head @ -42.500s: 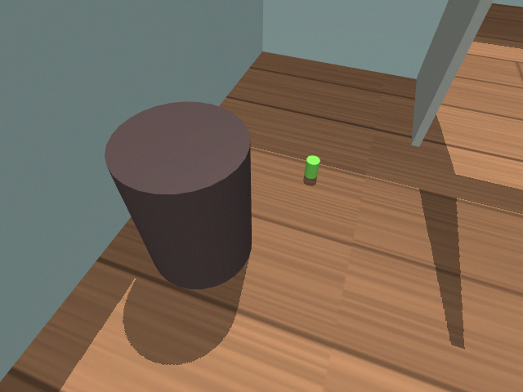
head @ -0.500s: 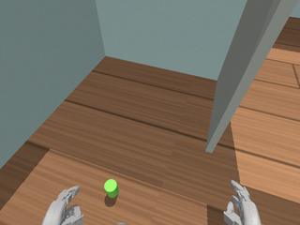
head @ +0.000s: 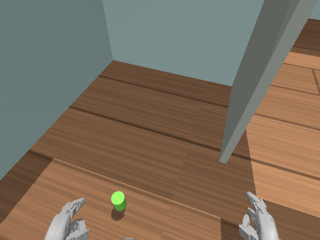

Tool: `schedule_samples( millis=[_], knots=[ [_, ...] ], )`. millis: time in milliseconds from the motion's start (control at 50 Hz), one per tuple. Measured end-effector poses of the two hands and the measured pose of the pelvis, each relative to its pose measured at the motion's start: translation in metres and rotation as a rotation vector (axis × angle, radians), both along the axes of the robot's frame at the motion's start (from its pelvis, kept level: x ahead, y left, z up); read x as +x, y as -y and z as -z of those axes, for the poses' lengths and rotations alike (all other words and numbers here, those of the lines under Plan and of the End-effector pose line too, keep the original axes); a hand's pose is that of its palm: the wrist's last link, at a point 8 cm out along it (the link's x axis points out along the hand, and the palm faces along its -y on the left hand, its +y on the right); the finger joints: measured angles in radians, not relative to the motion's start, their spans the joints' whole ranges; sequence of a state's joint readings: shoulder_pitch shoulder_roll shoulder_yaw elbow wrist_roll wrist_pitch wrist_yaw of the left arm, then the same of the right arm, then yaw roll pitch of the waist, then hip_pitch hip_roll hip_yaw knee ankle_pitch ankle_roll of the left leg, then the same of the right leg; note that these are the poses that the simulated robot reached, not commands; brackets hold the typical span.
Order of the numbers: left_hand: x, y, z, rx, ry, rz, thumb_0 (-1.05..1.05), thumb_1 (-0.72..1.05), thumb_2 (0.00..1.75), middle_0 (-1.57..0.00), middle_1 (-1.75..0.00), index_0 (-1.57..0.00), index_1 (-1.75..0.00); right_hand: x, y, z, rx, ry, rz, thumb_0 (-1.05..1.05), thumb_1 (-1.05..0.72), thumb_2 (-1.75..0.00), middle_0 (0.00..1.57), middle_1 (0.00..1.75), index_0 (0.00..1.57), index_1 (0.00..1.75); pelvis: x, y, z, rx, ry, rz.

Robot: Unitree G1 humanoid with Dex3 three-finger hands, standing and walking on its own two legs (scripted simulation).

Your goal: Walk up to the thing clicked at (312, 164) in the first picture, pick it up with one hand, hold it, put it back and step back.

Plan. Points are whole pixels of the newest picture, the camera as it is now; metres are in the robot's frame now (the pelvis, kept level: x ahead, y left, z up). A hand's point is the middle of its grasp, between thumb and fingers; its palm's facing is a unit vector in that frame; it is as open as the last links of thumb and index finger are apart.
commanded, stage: stand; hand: left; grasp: from above
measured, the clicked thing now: (119, 201) +0.44 +0.22 -0.66
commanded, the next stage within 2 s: none
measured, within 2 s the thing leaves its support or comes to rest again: neither
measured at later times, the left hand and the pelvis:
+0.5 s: hand out of the picture +0.04 +0.24 -0.11, palm faces +0.03 -0.94 -0.33, open 7.4 cm; pelvis +0.00 +0.00 +0.05, yaw -1 degrees
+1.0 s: hand out of the picture +0.03 +0.24 -0.10, palm faces +0.01 -0.94 -0.35, open 7.4 cm; pelvis -0.02 +0.00 +0.06, yaw -1 degrees
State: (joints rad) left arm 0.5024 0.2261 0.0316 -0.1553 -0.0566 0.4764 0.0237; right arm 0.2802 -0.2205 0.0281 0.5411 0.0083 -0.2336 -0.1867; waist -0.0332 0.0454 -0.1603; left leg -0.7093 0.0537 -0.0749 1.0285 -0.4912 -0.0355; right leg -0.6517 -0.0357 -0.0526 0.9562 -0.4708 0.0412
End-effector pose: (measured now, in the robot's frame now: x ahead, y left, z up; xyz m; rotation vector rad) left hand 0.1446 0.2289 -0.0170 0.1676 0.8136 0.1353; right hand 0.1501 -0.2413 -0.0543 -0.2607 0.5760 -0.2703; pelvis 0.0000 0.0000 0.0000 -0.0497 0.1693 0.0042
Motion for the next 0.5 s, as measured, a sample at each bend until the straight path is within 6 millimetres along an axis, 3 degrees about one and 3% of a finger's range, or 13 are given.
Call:
schedule_samples(
  millis=[120, 280, 400, 500],
  knots=[
    [-0.002, -0.023, 0.031, 0.124, -0.015, 0.047, 0.01, 0.90, 0.90, -0.20, -0.30, -0.20, -0.30, -0.015, 0.012, 0.021, -0.034, -0.308, -0.152, 0.01, -0.90, -0.90, 0.20, 0.30, 0.20, 0.30, -0.011, 0.001, -0.012, 0.038, 0.115, 0.010],
    [-0.056, -0.052, 0.056, 0.149, -0.238, -0.028, 0.01, 0.90, 0.90, -0.20, -0.30, -0.20, -0.30, -0.056, 0.038, 0.021, 0.002, -0.484, -0.045, 0.01, -0.90, -0.90, 0.20, 0.30, 0.20, 0.30, -0.008, 0.000, -0.028, 0.045, 0.173, 0.014],
    [-0.095, -0.055, 0.060, 0.130, -0.378, -0.072, 0.01, 0.90, 0.90, -0.20, -0.30, -0.20, -0.30, -0.082, 0.042, 0.019, 0.021, -0.577, 0.011, 0.01, -0.90, -0.90, 0.20, 0.30, 0.20, 0.30, -0.005, -0.001, -0.041, 0.043, 0.200, 0.013],
    [-0.114, -0.051, 0.058, 0.111, -0.442, -0.095, 0.01, 0.90, 0.90, -0.20, -0.30, -0.20, -0.30, -0.097, 0.038, 0.018, 0.043, -0.629, 0.032, 0.01, -0.90, -0.90, 0.20, 0.30, 0.20, 0.30, -0.005, -0.001, -0.050, 0.043, 0.222, 0.014]
  ],
)
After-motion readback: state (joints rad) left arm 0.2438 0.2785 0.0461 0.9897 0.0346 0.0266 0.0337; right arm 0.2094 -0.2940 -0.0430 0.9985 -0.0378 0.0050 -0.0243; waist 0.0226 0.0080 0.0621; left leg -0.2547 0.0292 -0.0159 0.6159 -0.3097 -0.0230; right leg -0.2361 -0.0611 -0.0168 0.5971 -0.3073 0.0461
